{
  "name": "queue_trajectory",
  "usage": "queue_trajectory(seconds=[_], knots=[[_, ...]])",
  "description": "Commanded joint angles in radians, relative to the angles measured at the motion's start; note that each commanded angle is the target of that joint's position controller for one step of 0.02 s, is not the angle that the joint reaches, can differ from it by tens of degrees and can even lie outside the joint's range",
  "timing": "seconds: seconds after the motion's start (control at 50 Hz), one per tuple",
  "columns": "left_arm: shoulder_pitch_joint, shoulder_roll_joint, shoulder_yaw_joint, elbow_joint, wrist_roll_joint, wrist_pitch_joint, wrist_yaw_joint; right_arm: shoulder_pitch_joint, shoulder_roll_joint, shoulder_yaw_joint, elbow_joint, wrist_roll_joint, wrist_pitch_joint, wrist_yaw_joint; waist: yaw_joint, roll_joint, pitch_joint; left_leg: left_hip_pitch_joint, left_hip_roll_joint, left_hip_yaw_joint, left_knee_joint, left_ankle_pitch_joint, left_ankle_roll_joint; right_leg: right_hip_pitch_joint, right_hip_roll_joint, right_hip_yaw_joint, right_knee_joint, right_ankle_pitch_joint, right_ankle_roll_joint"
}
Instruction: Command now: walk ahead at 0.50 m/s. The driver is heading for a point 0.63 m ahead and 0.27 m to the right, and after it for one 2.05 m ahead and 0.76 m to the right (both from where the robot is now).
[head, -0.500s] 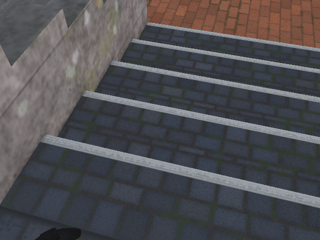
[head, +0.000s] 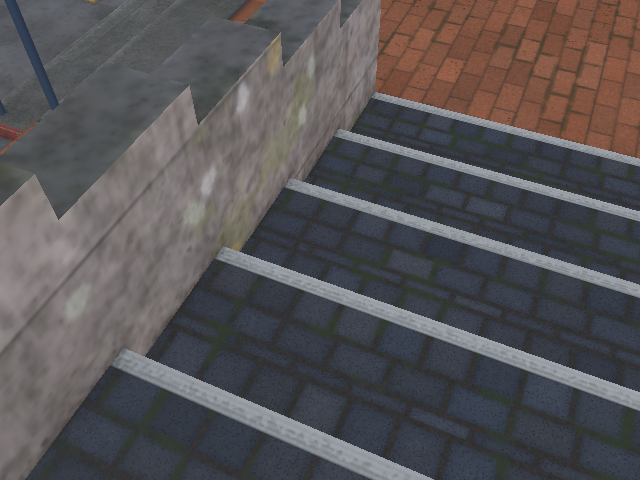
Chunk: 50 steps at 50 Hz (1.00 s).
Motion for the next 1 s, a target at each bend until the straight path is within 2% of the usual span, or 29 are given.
queue_trajectory(seconds=[0.02, 0.06, 0.08, 0.1, 0.12, 0.14, 0.16, 0.18, 0.2, 0.24, 0.34, 0.4, 0.42, 0.46, 0.54, 0.62, 0.64, 0.68, 0.7, 0.72, 0.74, 0.76, 0.78, 0.8, 0.84, 0.88, 0.92, 0.96, 1.0], knots=[[0.058, 0.170, 0.041, -0.005, -0.006, 0.003, 0.007, -0.155, -0.100, -0.031, -0.102, 0.011, -0.007, -0.008, -0.024, -0.087, 0.094, -0.022, -0.017, 0.015, -0.068, -0.100, 0.033, 0.077, -0.315, 0.127, -0.019, 0.577, -0.181], [0.032, 0.199, 0.054, -0.005, -0.008, 0.009, 0.016, -0.110, -0.140, -0.054, -0.099, 0.032, -0.015, -0.016, -0.084, -0.092, 0.040, 0.181, -0.071, 0.079, -0.104, -0.095, 0.075, 0.065, -0.286, 0.084, 0.085, 0.862, -0.134], [0.043, 0.194, 0.055, -0.004, 0.005, 0.008, 0.015, -0.012, -0.172, -0.068, -0.072, 0.048, -0.027, -0.021, -0.119, -0.084, -0.052, 0.429, -0.079, 0.072, -0.037, -0.051, 0.114, -0.032, -0.229, 0.053, 0.209, 0.977, -0.081], [0.146, 0.112, 0.031, -0.006, 0.013, 0.000, 0.020, 0.169, -0.202, -0.069, -0.025, 0.046, -0.039, -0.020, -0.125, 0.013, -0.287, 0.893, 0.042, -0.044, 0.096, 0.148, 0.247, -0.271, -0.134, 0.030, 0.460, 0.775, -0.016], [0.181, 0.063, 0.002, -0.032, 0.022, -0.011, 0.000, 0.435, -0.211, -0.070, 0.034, 0.043, -0.037, -0.028, -0.217, 0.200, -0.471, 1.290, 0.306, -0.505, -0.107, -0.054, 0.428, -0.638, 0.028, 0.027, 0.765, 0.125, 0.048], [0.019, 0.131, 0.032, -0.044, -0.011, 0.001, -0.014, 0.585, -0.178, -0.068, 0.103, 0.007, -0.042, -0.042, -0.282, 0.095, -0.350, 1.209, 0.332, -0.627, -0.245, -0.269, 0.326, -0.775, 0.011, 0.119, 0.968, -0.222, 0.012], [-0.108, 0.146, 0.047, -0.069, -0.028, 0.002, -0.005, 0.491, -0.197, -0.082, 0.105, 0.007, -0.058, -0.056, -0.247, 0.061, -0.088, 0.943, 0.298, -0.495, -0.298, -0.439, 0.223, -0.842, -0.067, 0.158, 1.039, -0.149, -0.025], [-0.124, 0.160, 0.052, -0.065, -0.015, -0.001, 0.017, 0.375, -0.166, -0.077, 0.090, 0.021, -0.060, -0.068, -0.197, 0.058, 0.012, 0.746, 0.273, -0.388, -0.343, -0.413, 0.198, -0.809, -0.121, 0.154, 1.005, -0.076, -0.041], [-0.117, 0.118, 0.041, -0.066, 0.007, -0.001, 0.031, 0.324, -0.112, -0.057, 0.089, 0.027, -0.057, -0.075, -0.148, 0.048, -0.002, 0.653, 0.256, -0.311, -0.373, -0.332, 0.192, -0.742, -0.153, 0.156, 0.956, -0.021, -0.055], [-0.116, 0.030, 0.021, -0.056, 0.011, 0.011, 0.029, 0.251, -0.034, -0.036, 0.069, 0.017, -0.057, -0.076, -0.090, 0.024, -0.005, 0.543, 0.236, -0.194, -0.429, -0.211, 0.179, -0.666, -0.179, 0.149, 0.922, 0.057, -0.053], [-0.211, 0.044, 0.020, -0.082, -0.014, 0.023, -0.004, 0.313, -0.045, -0.041, 0.102, -0.028, -0.089, -0.060, -0.084, 0.022, 0.041, 0.499, 0.207, 0.044, -0.464, 0.030, 0.177, -0.764, -0.184, 0.118, 0.756, 0.300, -0.016], [-0.331, 0.053, 0.019, -0.130, -0.009, 0.033, -0.015, 0.361, -0.062, -0.034, 0.125, -0.035, -0.087, -0.034, -0.091, 0.034, 0.041, 0.433, 0.168, 0.159, -0.441, 0.158, 0.163, -0.678, -0.155, 0.061, 0.601, 0.454, -0.007], [-0.282, 0.047, 0.016, -0.125, -0.002, 0.033, -0.022, 0.376, -0.077, -0.036, 0.129, -0.051, -0.083, -0.030, -0.072, 0.047, 0.037, 0.403, 0.175, 0.172, -0.404, 0.181, 0.163, -0.627, -0.148, 0.069, 0.701, 0.537, -0.008], [-0.304, 0.092, 0.028, -0.144, -0.009, 0.028, -0.019, 0.371, -0.088, -0.032, 0.128, -0.050, -0.087, -0.026, -0.061, 0.020, 0.058, 0.461, 0.195, 0.180, -0.368, 0.201, 0.155, -0.675, -0.145, 0.086, 0.670, 0.534, -0.014], [-0.433, 0.113, 0.041, -0.194, -0.006, 0.035, 0.007, 0.496, -0.108, -0.040, 0.176, -0.028, -0.097, -0.043, -0.107, 0.013, 0.094, 0.765, 0.200, 0.200, -0.286, 0.279, 0.114, -0.798, -0.127, 0.048, 0.503, 0.415, -0.023], [-0.504, 0.052, 0.025, -0.194, -0.016, 0.048, 0.011, 0.677, -0.093, -0.048, 0.266, -0.016, -0.057, -0.087, -0.179, 0.020, 0.133, 1.141, 0.278, 0.148, -0.173, 0.262, 0.090, -1.019, -0.154, 0.074, 0.293, 0.384, -0.009], [-0.580, 0.128, 0.055, -0.216, -0.025, 0.033, 0.024, 0.845, -0.068, -0.050, 0.289, -0.013, -0.064, -0.111, -0.258, -0.029, 0.047, 1.187, 0.225, 0.173, -0.113, 0.391, 0.090, -0.977, -0.103, -0.013, 0.346, 0.290, -0.012], [-0.622, 0.104, 0.059, -0.230, -0.015, 0.028, 0.033, 0.792, -0.094, -0.052, 0.278, -0.022, -0.071, -0.125, -0.207, 0.032, 0.049, 1.032, 0.142, 0.259, -0.114, 0.433, 0.027, -0.787, -0.054, -0.092, 0.302, 0.259, -0.031], [-0.509, 0.108, 0.067, -0.206, -0.023, 0.028, 0.040, 0.720, -0.138, -0.060, 0.244, -0.021, -0.067, -0.112, -0.149, 0.067, -0.016, 0.827, 0.116, 0.292, -0.051, 0.568, -0.009, -0.459, -0.016, -0.122, 0.336, 0.289, -0.051], [-0.255, 0.120, 0.082, -0.129, -0.033, 0.030, 0.050, 0.613, -0.158, -0.059, 0.222, -0.025, -0.056, -0.086, -0.017, 0.076, -0.077, 0.484, 0.132, 0.269, 0.112, 0.653, -0.046, -0.008, -0.013, -0.070, 0.428, 0.352, -0.074], [0.089, 0.134, 0.095, -0.003, -0.012, 0.034, 0.065, 0.457, -0.167, -0.048, 0.200, -0.030, -0.041, -0.042, 0.178, -0.029, -0.131, 0.139, 0.090, 0.237, 0.426, 0.215, -0.089, 0.413, -0.057, 0.029, 0.355, 0.502, -0.120], [0.241, 0.156, 0.083, 0.055, 0.013, 0.038, 0.086, 0.336, -0.119, -0.039, 0.130, -0.031, -0.034, 0.017, 0.210, -0.110, -0.247, -0.086, -0.051, 0.112, 0.795, -0.558, -0.066, 0.577, -0.209, 0.348, 0.213, 0.216, -0.210], [0.190, 0.244, 0.103, 0.043, 0.019, 0.013, 0.103, 0.194, -0.117, -0.037, 0.040, -0.020, -0.055, 0.026, 0.209, -0.015, -0.172, -0.157, -0.033, -0.063, 0.797, -0.627, 0.000, 0.457, -0.230, 0.410, 0.216, 0.225, -0.214], [0.039, 0.197, 0.088, 0.020, 0.017, -0.011, 0.099, 0.157, -0.095, -0.038, 0.002, -0.027, -0.071, 0.008, 0.132, -0.084, -0.058, -0.151, 0.005, -0.128, 0.757, -0.590, 0.019, 0.283, -0.225, 0.369, 0.210, 0.224, -0.204], [-0.176, 0.060, 0.045, -0.038, -0.033, -0.018, 0.065, 0.231, -0.057, -0.041, 0.018, -0.040, -0.061, -0.038, 0.002, -0.020, 0.032, -0.064, 0.072, -0.144, 0.598, -0.450, 0.020, -0.024, -0.221, 0.341, 0.147, 0.177, -0.197], [-0.300, 0.060, 0.033, -0.105, -0.049, -0.014, 0.036, 0.224, -0.055, -0.046, 0.001, -0.043, -0.027, -0.077, -0.082, -0.011, 0.056, 0.116, 0.058, -0.077, 0.433, -0.498, -0.034, -0.313, -0.200, 0.326, 0.054, 0.092, -0.211], [-0.285, 0.072, 0.034, -0.122, -0.021, -0.027, 0.043, 0.250, -0.038, -0.033, 0.003, -0.050, -0.040, -0.083, -0.103, 0.004, 0.077, 0.284, 0.017, -0.036, 0.151, -0.026, -0.044, -0.529, -0.075, 0.173, 0.142, 0.067, -0.155], [-0.276, 0.177, 0.062, -0.140, 0.007, -0.025, 0.021, 0.300, 0.001, -0.005, 0.040, -0.019, -0.059, -0.072, -0.105, -0.044, 0.065, 0.563, -0.051, 0.066, 0.021, 0.225, -0.095, -0.790, -0.002, 0.107, 0.229, -0.044, -0.146], [-0.199, 0.130, 0.045, -0.122, 0.000, -0.038, 0.005, 0.314, -0.056, 0.002, 0.042, -0.041, -0.045, -0.073, -0.134, -0.046, 0.137, 0.607, 0.006, 0.025, 0.015, 0.227, -0.118, -0.859, -0.028, 0.217, 0.304, -0.179, -0.149]])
